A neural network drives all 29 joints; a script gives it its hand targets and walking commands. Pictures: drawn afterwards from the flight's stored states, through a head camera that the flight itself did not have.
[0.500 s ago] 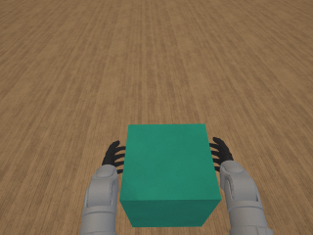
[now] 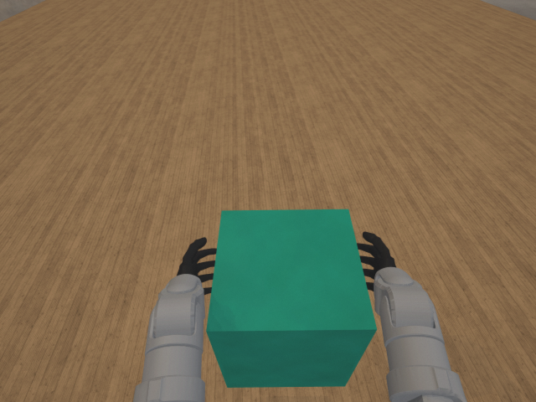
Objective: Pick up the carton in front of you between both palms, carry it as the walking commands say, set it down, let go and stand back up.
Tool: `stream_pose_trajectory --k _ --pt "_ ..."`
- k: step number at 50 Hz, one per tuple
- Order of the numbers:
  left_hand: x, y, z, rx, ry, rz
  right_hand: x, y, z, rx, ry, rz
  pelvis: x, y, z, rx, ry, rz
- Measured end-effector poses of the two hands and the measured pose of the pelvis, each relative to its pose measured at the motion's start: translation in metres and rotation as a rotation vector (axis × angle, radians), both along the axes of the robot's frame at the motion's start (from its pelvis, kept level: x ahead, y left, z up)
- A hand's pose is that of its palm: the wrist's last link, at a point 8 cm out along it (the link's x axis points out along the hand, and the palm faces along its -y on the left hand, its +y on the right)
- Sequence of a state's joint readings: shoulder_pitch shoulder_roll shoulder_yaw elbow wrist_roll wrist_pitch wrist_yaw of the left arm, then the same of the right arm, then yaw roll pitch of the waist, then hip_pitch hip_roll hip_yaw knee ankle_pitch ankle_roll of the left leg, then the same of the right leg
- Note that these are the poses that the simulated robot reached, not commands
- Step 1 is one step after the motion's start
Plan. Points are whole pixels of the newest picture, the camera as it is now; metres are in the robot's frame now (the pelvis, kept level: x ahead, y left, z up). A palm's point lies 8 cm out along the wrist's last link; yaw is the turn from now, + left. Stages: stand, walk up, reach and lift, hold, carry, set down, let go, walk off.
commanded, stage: set down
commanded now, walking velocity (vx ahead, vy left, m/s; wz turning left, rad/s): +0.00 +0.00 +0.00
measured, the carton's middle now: (285, 301) +0.30 +0.00 -0.03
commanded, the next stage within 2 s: none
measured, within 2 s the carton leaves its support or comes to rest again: neither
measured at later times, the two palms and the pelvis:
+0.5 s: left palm (199, 299) +0.34 +0.17 -0.10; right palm (350, 288) +0.36 -0.13 -0.09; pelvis -0.01 +0.00 -0.04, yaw +2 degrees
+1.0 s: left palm (211, 312) +0.40 +0.17 -0.25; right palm (334, 305) +0.41 -0.13 -0.25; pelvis -0.03 -0.01 -0.17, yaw +1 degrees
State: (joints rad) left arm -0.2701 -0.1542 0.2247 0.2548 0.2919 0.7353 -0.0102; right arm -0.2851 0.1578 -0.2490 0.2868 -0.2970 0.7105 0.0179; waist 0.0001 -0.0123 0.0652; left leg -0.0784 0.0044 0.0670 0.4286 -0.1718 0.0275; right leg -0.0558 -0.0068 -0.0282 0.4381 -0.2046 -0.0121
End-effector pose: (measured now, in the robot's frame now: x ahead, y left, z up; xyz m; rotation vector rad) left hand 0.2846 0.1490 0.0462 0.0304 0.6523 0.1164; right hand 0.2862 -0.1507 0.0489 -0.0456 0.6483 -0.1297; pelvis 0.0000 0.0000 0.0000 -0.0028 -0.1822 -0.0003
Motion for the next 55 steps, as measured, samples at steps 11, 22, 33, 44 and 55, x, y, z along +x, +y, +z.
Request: stream_pose_trajectory --k 11,22,33,44,55 --pt "0.027 0.009 -0.013 -0.061 0.011 0.062 0.033 0.01 -0.013 0.046 0.011 -0.009 -0.001 0.005 -0.008 0.005 0.026 0.023" --pt "0.056 0.017 -0.105 -0.024 0.054 0.05 0.068 0.017 -0.103 -0.001 0.055 0.033 -0.006 0.0 -0.03 -0.006 0.284 0.034" --pt "0.076 0.015 -0.217 -0.025 -0.005 0.049 0.087 0.016 -0.214 0.04 -0.005 -0.001 -0.011 -0.007 -0.086 -0.015 0.661 0.029" --pt "0.108 0.017 -0.261 -0.046 -0.008 0.057 0.116 0.018 -0.258 0.067 -0.009 -0.03 -0.02 -0.011 -0.142 -0.016 0.807 0.024" --pt "0.129 0.024 -0.331 -0.041 0.016 0.051 0.135 0.024 -0.329 0.058 0.015 -0.027 -0.034 -0.008 -0.203 -0.027 0.912 0.021"
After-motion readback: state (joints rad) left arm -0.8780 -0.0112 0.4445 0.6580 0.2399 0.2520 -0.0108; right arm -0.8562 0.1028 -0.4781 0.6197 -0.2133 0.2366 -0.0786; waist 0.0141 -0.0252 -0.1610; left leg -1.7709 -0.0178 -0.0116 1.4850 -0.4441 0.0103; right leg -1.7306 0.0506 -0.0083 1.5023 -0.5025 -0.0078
